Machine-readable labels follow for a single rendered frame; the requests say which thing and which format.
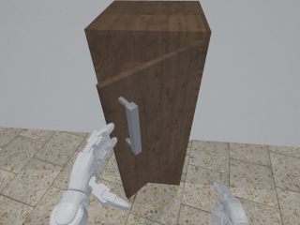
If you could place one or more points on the robot right hand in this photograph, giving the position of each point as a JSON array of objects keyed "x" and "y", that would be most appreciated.
[{"x": 230, "y": 212}]

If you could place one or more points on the handle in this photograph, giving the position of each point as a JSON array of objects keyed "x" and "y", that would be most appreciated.
[{"x": 133, "y": 123}]

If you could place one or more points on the cupboard door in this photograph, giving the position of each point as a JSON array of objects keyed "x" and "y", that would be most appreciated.
[{"x": 163, "y": 89}]

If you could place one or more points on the robot left hand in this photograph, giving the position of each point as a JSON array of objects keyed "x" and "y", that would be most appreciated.
[{"x": 87, "y": 164}]

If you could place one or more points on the robot left forearm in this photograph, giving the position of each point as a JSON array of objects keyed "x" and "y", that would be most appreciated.
[{"x": 72, "y": 210}]

